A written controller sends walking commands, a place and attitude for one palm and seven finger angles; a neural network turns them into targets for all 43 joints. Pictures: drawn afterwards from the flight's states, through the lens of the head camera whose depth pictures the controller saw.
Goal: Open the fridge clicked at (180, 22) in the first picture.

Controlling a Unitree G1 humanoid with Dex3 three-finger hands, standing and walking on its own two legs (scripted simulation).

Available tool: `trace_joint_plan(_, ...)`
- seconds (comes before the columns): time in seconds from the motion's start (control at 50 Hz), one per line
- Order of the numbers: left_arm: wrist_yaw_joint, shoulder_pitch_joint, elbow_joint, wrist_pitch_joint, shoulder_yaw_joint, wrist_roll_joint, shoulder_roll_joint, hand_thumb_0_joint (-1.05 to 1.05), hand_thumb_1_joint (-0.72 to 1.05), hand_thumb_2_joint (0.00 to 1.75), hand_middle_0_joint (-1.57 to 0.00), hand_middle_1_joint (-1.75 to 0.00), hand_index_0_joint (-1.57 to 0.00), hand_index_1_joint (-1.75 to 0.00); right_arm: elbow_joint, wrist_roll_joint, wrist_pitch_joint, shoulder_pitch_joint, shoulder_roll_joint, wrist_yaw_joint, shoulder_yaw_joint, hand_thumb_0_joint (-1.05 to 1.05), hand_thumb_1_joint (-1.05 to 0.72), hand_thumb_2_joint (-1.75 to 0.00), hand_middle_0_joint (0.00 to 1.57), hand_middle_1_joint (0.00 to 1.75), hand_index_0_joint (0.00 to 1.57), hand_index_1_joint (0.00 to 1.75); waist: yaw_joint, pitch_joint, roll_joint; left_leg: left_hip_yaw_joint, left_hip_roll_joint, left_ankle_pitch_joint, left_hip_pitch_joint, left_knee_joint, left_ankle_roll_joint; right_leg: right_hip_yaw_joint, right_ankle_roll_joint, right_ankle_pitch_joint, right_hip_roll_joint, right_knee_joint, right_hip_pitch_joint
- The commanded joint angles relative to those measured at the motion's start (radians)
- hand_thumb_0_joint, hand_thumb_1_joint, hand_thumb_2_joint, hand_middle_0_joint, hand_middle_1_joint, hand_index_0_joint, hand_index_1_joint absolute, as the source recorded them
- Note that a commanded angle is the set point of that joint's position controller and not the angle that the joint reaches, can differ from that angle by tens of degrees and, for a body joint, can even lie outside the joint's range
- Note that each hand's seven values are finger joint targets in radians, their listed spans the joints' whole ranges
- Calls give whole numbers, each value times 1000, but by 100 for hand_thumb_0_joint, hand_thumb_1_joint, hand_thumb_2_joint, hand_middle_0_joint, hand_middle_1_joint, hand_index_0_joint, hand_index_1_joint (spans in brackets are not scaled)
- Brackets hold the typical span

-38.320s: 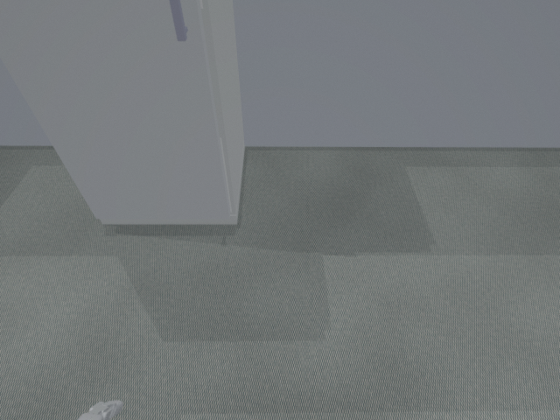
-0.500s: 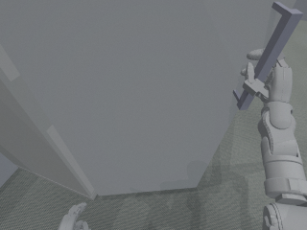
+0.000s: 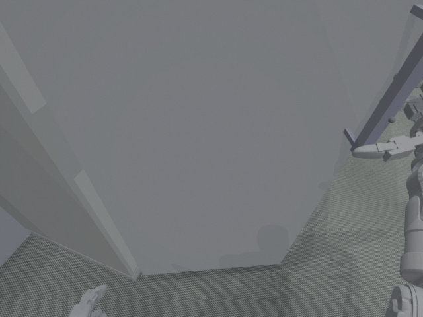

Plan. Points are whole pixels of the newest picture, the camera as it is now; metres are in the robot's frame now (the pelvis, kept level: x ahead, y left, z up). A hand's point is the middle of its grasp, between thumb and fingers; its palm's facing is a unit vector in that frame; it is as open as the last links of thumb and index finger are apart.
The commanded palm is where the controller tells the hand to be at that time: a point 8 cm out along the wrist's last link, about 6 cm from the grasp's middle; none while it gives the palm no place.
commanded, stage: loosen the grip on the handle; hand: right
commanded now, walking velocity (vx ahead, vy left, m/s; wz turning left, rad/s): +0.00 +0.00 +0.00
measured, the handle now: (384, 92) +0.44 -0.24 +0.24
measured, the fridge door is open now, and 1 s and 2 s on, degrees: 64 64 64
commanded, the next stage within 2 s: slip the hand off the handle in 0.08 s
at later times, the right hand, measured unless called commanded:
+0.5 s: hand out of the picture +0.37 -0.32 +0.23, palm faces +0.26 +0.95 -0.17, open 14.7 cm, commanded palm +0.34 -0.36 +0.23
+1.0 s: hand out of the picture +0.34 -0.34 +0.22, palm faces +0.22 +0.96 -0.15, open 14.7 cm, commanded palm +0.28 -0.38 +0.23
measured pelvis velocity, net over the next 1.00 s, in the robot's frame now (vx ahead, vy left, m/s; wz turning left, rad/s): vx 0.00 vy -0.04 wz -0.02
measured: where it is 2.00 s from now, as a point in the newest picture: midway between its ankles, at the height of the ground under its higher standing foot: outside the picture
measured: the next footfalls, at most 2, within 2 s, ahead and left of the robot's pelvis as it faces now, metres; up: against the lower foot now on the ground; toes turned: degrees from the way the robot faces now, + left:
none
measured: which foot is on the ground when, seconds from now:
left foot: down 0.00-1.00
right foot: down 0.00-1.00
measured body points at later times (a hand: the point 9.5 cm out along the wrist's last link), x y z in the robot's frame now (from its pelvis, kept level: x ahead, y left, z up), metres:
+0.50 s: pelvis +0.01 -0.01 +0.00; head +0.02 -0.01 +0.45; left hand +0.17 +0.24 -0.10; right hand +0.35 -0.37 +0.24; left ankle -0.01 +0.09 -0.74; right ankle +0.01 -0.13 -0.74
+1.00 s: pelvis +0.00 -0.04 +0.00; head +0.00 -0.04 +0.45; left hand +0.13 +0.21 -0.10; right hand +0.32 -0.39 +0.23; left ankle -0.01 +0.09 -0.74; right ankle +0.01 -0.13 -0.74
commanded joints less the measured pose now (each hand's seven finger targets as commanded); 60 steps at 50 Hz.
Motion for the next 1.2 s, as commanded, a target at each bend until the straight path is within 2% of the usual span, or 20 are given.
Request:
trace_joint_plan(0.0,12,-87,-159,-54,51,-11,122,0,90,90,-20,-30,-20,-30,-320,68,-40,-379,-250,44,-70,0,55,-20,25,115,25,115,-34,-364,-20,-43,52,486,124,-37,-50,-7,-54,278,38,11,126)
trace_joint_plan(0.04,12,-86,-159,-52,53,-12,124,0,90,90,-20,-30,-20,-30,-326,64,-30,-342,-248,54,-64,0,55,-20,25,115,25,115,-30,-357,-22,-38,51,494,96,-26,-53,-5,-54,283,41,22,125)
trace_joint_plan(0.06,12,-89,-159,-48,51,-13,121,0,90,90,-20,-30,-20,-30,-341,63,-26,-330,-203,56,-26,0,55,-20,25,115,25,115,-30,-340,-47,-31,51,501,82,-24,-48,-7,-57,301,40,26,137)
trace_joint_plan(0.14,16,-92,-162,-43,51,-23,126,0,90,90,-20,-30,-20,-30,-322,77,20,-309,-179,56,-3,0,55,-20,25,115,25,115,-14,-285,9,-26,46,404,11,-38,-55,8,-54,240,39,31,117)
trace_joint_plan(0.16,31,-86,-148,-30,55,-14,153,0,90,90,-20,-30,-20,-30,-347,75,14,-290,-493,37,-285,0,55,-20,25,115,25,115,-65,-326,30,-38,56,436,98,-36,-58,13,-56,248,31,25,92)
trace_joint_plan(0.22,37,-118,-166,-20,33,-18,119,0,90,90,-20,-30,-20,-30,-322,70,39,-358,-394,56,-188,0,55,-20,25,115,25,115,-38,-322,35,-47,63,449,107,-26,-67,5,-56,235,40,15,61)
trace_joint_plan(0.28,41,-104,-156,-22,33,-21,126,0,90,90,-20,-30,-20,-30,-258,82,34,-348,-382,88,-171,0,55,-20,25,115,25,115,-23,-284,10,-39,54,425,54,-30,-60,9,-57,241,36,27,85)
trace_joint_plan(0.32,43,-102,-164,-20,31,-23,126,0,90,90,-20,-30,-20,-30,-238,66,40,-349,-388,120,-138,0,55,-20,25,115,25,115,-18,-285,-58,-37,50,392,25,-27,-52,10,-54,238,38,33,96)
trace_joint_plan(0.36,44,-95,-164,-18,31,-26,125,0,90,90,-20,-30,-20,-30,-236,57,40,-385,-330,144,-65,0,55,-20,25,115,25,115,-2,-279,-115,-30,49,357,-11,-33,-40,15,-55,244,36,41,126)
trace_joint_plan(0.44,54,-86,-167,-20,32,-27,143,0,90,90,-20,-30,-20,-30,-196,97,35,-387,-395,188,-119,0,55,-20,25,115,25,115,1,-291,-36,-17,40,301,-27,-39,-39,42,-53,215,32,41,115)
trace_joint_plan(0.46,58,-85,-156,-16,30,-26,146,0,90,90,-20,-30,-20,-30,-186,105,23,-397,-400,191,-123,0,55,-20,25,115,25,115,-3,-274,-52,-16,43,293,-24,-44,-34,44,-52,212,29,38,109)
trace_joint_plan(0.5,57,-88,-168,-25,30,-22,143,0,90,90,-20,-30,-20,-30,-235,117,1,-422,-412,196,-143,0,55,-20,25,115,25,115,-11,-336,-72,-10,34,293,-21,-30,-30,56,-51,240,31,42,145)
trace_joint_plan(0.6,58,-73,-158,-35,26,-16,144,0,90,90,-20,-30,-20,-30,-200,103,-21,-422,-449,179,-170,0,55,-20,25,115,25,115,-15,-311,-85,-3,30,231,-53,-31,-27,67,-49,218,25,36,134)
trace_joint_plan(0.66,58,-63,-160,-32,29,-12,150,0,90,90,-20,-30,-20,-30,-194,86,-23,-354,-520,172,-231,0,55,-20,25,115,25,115,-39,-319,-113,1,32,226,-28,-25,-19,69,-46,232,19,31,122)
trace_joint_plan(0.68,54,-68,-172,-36,24,-14,144,0,90,90,-20,-30,-20,-30,-225,83,-24,-379,-477,181,-184,0,55,-20,25,115,25,115,-25,-330,-141,5,27,228,-47,-21,-18,74,-44,247,20,29,148)
trace_joint_plan(0.74,59,-56,-169,-40,27,-14,153,0,90,90,-20,-30,-20,-30,-198,96,-9,-352,-502,200,-211,0,55,-20,25,115,25,115,-20,-302,-120,11,22,196,-74,-30,-19,86,-43,231,12,25,147)
trace_joint_plan(0.8,59,-74,-194,-44,26,-19,147,0,90,90,-20,-30,-20,-30,-267,126,0,-285,-417,223,-160,0,55,-20,25,115,25,115,-30,-307,-122,19,19,183,-77,-32,-18,95,-40,226,9,16,170)
trace_joint_plan(1.0,52,-147,-226,-73,13,-12,126,0,90,90,-20,-30,-20,-30,-581,166,52,-79,-389,161,-230,0,55,-20,25,115,25,115,-74,-297,-129,33,20,184,-38,-29,-14,114,-22,253,1,-18,199)
trace_joint_plan(1.08,51,-171,-215,-85,6,-10,115,0,90,90,-20,-30,-20,-30,-636,161,77,-20,-337,129,-208,0,55,-20,25,115,25,115,-68,-245,-143,35,23,161,-45,-41,-14,111,-17,211,0,-32,196)
trace_joint_plan(1.18,64,-196,-208,-85,-4,-23,113,0,90,90,-20,-30,-20,-30,-617,164,146,27,-283,139,-153,0,55,-20,25,115,25,115,-52,-169,-95,33,27,104,-67,-64,-20,106,-22,93,6,-49,161)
